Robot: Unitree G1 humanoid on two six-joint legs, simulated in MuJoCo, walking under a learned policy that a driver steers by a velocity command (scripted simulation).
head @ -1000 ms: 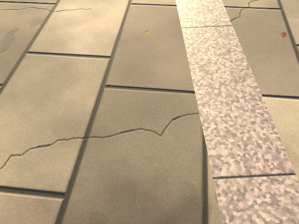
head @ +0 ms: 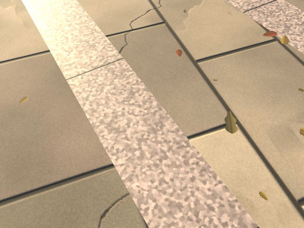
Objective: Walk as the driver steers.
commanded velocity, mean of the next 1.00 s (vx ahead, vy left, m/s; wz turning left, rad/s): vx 0.50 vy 0.00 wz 0.42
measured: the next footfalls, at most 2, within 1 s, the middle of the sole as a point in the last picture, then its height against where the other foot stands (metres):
left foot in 0.38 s outside the picture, level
right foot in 0.94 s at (144, 176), level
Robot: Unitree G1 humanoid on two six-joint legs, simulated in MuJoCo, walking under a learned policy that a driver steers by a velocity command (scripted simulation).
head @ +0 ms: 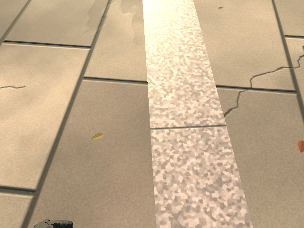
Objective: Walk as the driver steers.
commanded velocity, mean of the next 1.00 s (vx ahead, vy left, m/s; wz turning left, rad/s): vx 0.50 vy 0.00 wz -0.07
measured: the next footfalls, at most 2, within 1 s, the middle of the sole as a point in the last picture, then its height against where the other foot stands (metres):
left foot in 0.44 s outside the picture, level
right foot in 0.98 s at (161, 186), level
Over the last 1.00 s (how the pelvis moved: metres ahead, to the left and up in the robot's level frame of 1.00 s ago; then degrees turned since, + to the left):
0.55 0.10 -0.02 31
